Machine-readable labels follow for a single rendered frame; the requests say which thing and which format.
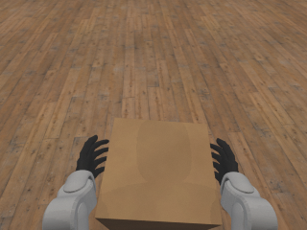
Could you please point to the left robot forearm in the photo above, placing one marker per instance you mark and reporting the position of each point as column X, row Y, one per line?
column 74, row 202

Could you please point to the right robot forearm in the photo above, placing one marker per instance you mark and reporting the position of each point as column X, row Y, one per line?
column 247, row 209

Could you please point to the right robot hand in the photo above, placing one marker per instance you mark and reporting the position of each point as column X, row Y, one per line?
column 226, row 158

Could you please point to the left robot hand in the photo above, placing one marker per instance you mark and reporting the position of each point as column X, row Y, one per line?
column 87, row 161

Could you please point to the carton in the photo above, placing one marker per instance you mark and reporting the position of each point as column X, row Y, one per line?
column 159, row 175

